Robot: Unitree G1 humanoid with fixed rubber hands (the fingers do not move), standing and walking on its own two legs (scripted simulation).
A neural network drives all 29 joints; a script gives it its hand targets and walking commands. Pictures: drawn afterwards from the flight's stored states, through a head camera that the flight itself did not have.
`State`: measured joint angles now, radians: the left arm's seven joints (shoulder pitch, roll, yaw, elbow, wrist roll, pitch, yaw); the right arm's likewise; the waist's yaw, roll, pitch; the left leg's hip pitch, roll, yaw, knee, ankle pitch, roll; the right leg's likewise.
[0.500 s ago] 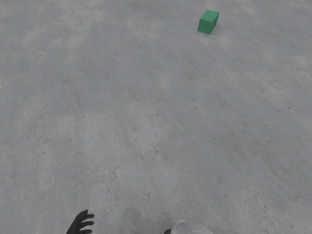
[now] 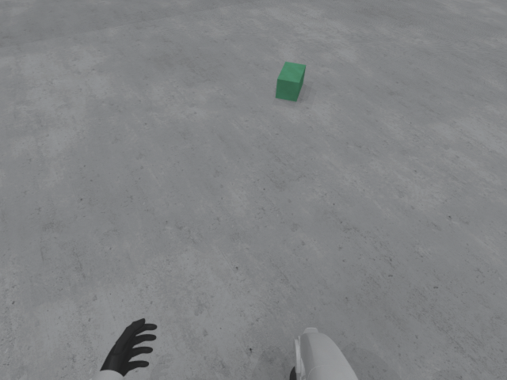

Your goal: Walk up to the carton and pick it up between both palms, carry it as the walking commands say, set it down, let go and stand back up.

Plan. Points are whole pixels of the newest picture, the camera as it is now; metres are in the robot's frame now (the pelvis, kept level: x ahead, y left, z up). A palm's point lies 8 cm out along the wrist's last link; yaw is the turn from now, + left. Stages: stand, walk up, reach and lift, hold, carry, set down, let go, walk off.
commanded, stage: walk up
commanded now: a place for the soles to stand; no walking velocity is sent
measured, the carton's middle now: (290, 81) +2.13 -0.42 -0.70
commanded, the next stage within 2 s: none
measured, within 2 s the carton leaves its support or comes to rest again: neither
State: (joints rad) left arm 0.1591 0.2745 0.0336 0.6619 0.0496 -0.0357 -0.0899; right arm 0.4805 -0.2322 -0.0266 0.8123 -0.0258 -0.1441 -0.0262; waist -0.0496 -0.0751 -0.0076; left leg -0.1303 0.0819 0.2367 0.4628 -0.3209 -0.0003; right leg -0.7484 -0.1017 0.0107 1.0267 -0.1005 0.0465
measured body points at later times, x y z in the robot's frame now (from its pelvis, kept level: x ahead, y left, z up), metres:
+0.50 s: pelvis +0.35 -0.04 +0.00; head +0.36 -0.03 +0.45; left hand +0.36 +0.24 -0.13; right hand +0.52 -0.26 -0.10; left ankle +0.48 +0.11 -0.69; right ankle +0.33 -0.14 -0.74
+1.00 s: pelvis +0.67 -0.08 -0.01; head +0.68 -0.06 +0.44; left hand +0.86 +0.15 -0.11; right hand +0.64 -0.35 -0.13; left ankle +0.56 +0.10 -0.74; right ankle +0.84 -0.23 -0.71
